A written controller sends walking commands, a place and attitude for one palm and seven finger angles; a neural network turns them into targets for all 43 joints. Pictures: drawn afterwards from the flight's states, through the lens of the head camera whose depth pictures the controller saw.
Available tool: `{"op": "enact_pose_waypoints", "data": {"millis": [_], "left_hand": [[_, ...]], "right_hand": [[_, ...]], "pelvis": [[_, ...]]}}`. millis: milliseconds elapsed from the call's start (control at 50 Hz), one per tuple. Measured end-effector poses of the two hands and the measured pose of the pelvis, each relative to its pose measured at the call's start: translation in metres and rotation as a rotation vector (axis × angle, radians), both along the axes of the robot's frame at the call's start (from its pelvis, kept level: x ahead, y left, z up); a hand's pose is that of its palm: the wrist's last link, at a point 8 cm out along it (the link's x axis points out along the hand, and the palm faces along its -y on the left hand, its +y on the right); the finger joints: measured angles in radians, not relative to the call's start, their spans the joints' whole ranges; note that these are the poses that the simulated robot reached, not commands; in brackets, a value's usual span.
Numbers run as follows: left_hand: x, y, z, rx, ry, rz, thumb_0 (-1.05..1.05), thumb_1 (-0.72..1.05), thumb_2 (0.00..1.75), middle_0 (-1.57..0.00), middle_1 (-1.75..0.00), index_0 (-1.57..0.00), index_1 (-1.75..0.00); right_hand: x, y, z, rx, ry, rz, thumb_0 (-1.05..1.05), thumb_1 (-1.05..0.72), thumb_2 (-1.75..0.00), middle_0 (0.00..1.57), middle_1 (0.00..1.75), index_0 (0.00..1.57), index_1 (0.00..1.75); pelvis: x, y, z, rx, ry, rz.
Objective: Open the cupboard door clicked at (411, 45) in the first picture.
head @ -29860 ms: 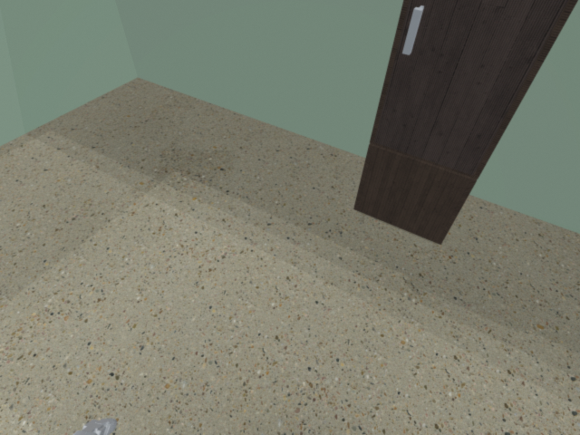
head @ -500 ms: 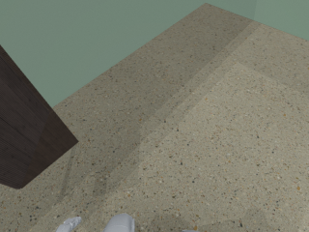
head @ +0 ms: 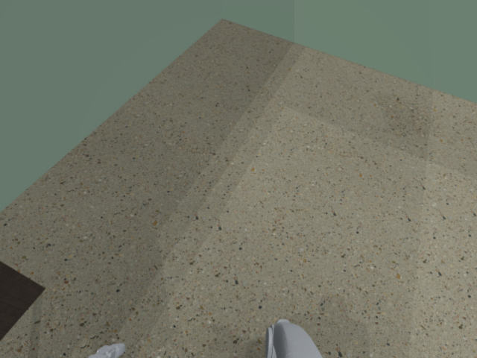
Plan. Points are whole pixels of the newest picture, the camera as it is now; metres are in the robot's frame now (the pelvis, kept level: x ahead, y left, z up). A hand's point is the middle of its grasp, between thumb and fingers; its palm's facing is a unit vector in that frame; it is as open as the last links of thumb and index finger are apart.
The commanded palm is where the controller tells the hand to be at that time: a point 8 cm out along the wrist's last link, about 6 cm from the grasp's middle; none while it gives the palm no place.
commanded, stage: walk to a spot facing it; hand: left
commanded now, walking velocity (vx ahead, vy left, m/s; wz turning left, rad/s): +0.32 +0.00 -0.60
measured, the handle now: out of the picture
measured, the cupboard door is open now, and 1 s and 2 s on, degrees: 42 42 42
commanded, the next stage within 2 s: turn to face it in 0.92 s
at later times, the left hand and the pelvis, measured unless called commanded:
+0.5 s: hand (191, 269) +0.30 +0.11 -0.16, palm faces -0.19 -0.95 -0.25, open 7.3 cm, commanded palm none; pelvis +0.24 -0.08 +0.00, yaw -14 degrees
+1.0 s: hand (231, 158) +0.63 +0.04 -0.18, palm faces -0.34 -0.93 -0.15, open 7.3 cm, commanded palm none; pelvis +0.52 -0.11 +0.00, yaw -24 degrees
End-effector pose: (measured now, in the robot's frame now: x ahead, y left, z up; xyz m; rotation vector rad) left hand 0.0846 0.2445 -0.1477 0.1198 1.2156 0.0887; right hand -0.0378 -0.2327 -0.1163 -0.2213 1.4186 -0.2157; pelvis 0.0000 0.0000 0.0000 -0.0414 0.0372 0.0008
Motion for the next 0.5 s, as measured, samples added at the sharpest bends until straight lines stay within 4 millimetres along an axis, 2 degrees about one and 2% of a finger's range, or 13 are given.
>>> {"op": "enact_pose_waypoints", "data": {"millis": [80, 140, 180, 220, 260, 340, 420, 500], "left_hand": [[0.075, -0.024, -0.002, -0.008, -0.036, -0.107, 0.01, 0.91, 0.90, -0.19, -0.29, -0.19, -0.30], [0.135, -0.049, -0.005, -0.005, -0.082, -0.181, 0.01, 0.91, 0.90, -0.19, -0.29, -0.19, -0.30], [0.170, -0.065, -0.007, 0.004, -0.128, -0.209, 0.01, 0.91, 0.90, -0.19, -0.29, -0.20, -0.30], [0.193, -0.076, -0.010, 0.019, -0.172, -0.211, 0.01, 0.91, 0.90, -0.19, -0.29, -0.20, -0.30], [0.203, -0.083, -0.008, 0.036, -0.158, -0.208, 0.00, 0.91, 0.90, -0.20, -0.29, -0.20, -0.30], [0.204, -0.093, 0.002, 0.069, -0.045, -0.223, 0.00, 0.91, 0.90, -0.20, -0.29, -0.20, -0.30], [0.212, -0.090, 0.015, 0.111, 0.035, -0.207, 0.00, 0.94, 0.90, -0.20, -0.30, -0.20, -0.30], [0.219, -0.091, 0.020, 0.122, 0.103, -0.177, 0.00, 0.93, 0.90, -0.20, -0.30, -0.20, -0.30]], "right_hand": [[-0.025, 0.008, -0.007, 0.031, 0.113, -0.114, 0.00, -0.91, -0.90, 0.20, 0.30, 0.20, 0.30], [-0.033, 0.011, -0.016, 0.064, 0.191, -0.192, 0.01, -0.91, -0.90, 0.20, 0.30, 0.20, 0.30], [-0.030, 0.008, -0.024, 0.089, 0.234, -0.233, 0.01, -0.91, -0.90, 0.20, 0.30, 0.20, 0.30], [-0.014, 0.000, -0.035, 0.112, 0.248, -0.263, 0.01, -0.91, -0.90, 0.20, 0.30, 0.20, 0.30], [0.020, -0.013, -0.041, 0.115, 0.204, -0.277, 0.01, -0.91, -0.90, 0.20, 0.30, 0.20, 0.30], [0.118, -0.045, -0.038, 0.101, 0.014, -0.264, 0.01, -0.91, -0.90, 0.20, 0.30, 0.20, 0.30], [0.215, -0.071, -0.029, 0.094, -0.155, -0.230, 0.01, -0.91, -0.90, 0.20, 0.30, 0.19, 0.30], [0.296, -0.088, -0.026, 0.088, -0.249, -0.202, 0.00, -0.91, -0.90, 0.20, 0.30, 0.19, 0.30]], "pelvis": [[0.034, -0.007, -0.007, 0.010, -0.005, -0.056], [0.063, -0.018, -0.017, 0.015, -0.012, -0.093], [0.085, -0.030, -0.026, 0.029, -0.024, -0.116], [0.105, -0.043, -0.034, 0.052, -0.033, -0.140], [0.120, -0.051, -0.031, 0.050, -0.051, -0.152], [0.153, -0.064, -0.014, 0.057, -0.041, -0.184], [0.191, -0.075, -0.002, 0.072, -0.012, -0.219], [0.235, -0.081, 0.001, 0.076, 0.000, -0.247]]}}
